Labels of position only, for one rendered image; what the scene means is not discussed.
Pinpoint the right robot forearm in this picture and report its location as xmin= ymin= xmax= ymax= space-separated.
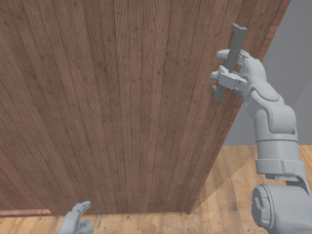
xmin=243 ymin=81 xmax=312 ymax=202

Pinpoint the left robot hand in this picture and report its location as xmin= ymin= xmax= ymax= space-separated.
xmin=58 ymin=201 xmax=95 ymax=234

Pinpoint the right robot hand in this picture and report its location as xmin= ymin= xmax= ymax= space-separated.
xmin=210 ymin=49 xmax=267 ymax=98

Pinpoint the robot right upper arm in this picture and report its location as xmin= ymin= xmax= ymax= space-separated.
xmin=252 ymin=183 xmax=312 ymax=234

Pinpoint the handle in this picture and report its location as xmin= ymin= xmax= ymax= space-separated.
xmin=212 ymin=23 xmax=248 ymax=102

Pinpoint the wardrobe door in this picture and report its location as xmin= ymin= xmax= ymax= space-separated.
xmin=0 ymin=0 xmax=282 ymax=216
xmin=0 ymin=144 xmax=48 ymax=211

